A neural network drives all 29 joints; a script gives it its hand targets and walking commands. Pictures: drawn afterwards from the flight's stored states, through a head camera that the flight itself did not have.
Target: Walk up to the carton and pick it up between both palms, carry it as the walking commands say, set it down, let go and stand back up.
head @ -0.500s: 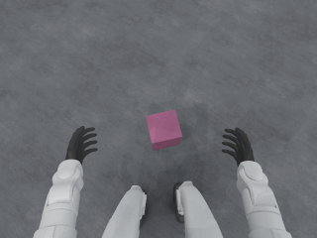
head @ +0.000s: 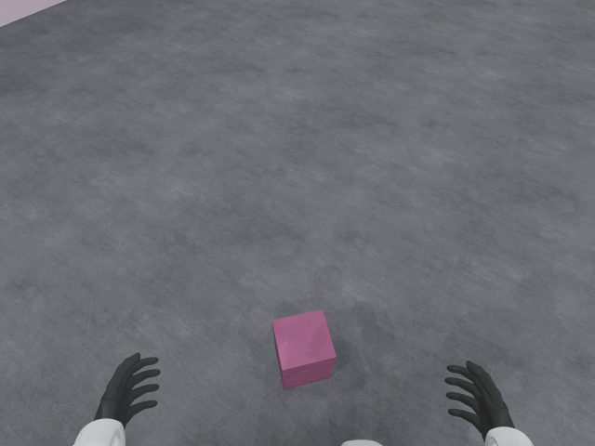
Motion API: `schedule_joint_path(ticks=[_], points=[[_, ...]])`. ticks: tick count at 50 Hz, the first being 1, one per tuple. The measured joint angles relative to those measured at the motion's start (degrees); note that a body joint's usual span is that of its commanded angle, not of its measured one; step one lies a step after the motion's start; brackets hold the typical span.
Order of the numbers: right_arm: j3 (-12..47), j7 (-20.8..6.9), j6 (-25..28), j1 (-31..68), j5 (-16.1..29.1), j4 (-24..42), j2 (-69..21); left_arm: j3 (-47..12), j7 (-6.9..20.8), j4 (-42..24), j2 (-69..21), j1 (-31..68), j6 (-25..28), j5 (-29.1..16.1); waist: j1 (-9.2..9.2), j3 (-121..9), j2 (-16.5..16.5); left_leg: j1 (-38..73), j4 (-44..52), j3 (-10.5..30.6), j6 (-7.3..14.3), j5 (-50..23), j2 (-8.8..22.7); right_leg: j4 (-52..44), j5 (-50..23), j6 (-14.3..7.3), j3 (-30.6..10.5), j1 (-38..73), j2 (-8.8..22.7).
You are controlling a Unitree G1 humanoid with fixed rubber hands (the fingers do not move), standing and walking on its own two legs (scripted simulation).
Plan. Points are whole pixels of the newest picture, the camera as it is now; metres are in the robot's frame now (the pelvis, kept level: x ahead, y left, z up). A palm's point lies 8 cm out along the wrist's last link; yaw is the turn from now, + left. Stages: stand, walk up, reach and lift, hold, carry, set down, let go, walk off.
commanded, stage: let go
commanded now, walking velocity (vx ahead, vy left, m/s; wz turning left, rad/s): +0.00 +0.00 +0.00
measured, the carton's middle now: (302, 351) +0.43 -0.01 -0.65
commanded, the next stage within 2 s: stand in 0.26 s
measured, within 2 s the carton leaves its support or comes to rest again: neither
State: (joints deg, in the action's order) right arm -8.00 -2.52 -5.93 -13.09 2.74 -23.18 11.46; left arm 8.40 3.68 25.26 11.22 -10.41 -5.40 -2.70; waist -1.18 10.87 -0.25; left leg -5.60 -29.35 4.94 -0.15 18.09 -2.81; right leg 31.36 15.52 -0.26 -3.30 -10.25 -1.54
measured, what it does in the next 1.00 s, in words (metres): stands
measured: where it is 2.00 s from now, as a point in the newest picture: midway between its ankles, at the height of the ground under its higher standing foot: outside the picture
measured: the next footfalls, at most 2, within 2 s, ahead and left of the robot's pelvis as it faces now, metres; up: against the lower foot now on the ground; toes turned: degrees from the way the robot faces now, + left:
none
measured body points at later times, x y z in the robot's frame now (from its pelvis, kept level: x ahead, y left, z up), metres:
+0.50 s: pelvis +0.01 +0.00 +0.00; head -0.02 +0.00 +0.45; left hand +0.16 +0.30 -0.07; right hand +0.18 -0.28 -0.06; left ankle -0.02 +0.12 -0.73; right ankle +0.02 -0.11 -0.73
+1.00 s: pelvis +0.02 +0.01 +0.00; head -0.01 +0.01 +0.45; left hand +0.16 +0.30 -0.08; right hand +0.17 -0.29 -0.06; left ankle -0.02 +0.12 -0.73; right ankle +0.02 -0.11 -0.73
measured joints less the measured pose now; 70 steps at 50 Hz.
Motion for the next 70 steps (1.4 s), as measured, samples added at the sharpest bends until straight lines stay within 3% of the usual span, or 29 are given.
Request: schedule_joint_path(ticks=[12,18,23,70], points=[[0.02,-0.51,-2.46,0.01,0.00,-0.01,-1.75,-0.84,0.00,-0.01,-0.26,-0.03,-2.54,0.00,0.00,0.04,0.00,1.27,0.01,-0.02,0.22,-0.31,0.00,-0.65,-0.64,0.00,0.00,1.57,0.01],[-0.01,0.88,0.00,-0.25,-0.27,-4.97,1.45,-0.80,-1.71,9.71,2.88,-0.04,1.58,0.01,0.01,-5.94,0.00,0.18,-0.08,-0.03,0.24,0.11,0.00,-0.65,-0.24,0.00,0.00,0.53,0.01],[0.00,1.28,2.16,-0.58,-0.73,-5.72,4.28,-0.82,-2.33,13.47,5.93,-0.05,3.58,0.01,0.00,-9.29,0.01,-0.38,-0.08,-0.03,0.34,0.48,0.00,-0.65,0.11,0.00,0.00,-0.04,0.01],[0.02,1.99,6.00,-3.50,-0.82,-7.42,6.19,-0.85,-2.64,18.09,7.18,-0.05,6.96,0.01,0.00,-11.09,0.34,-1.02,-0.14,-0.05,0.60,0.79,0.00,-0.65,0.39,0.00,0.00,-0.65,0.02]])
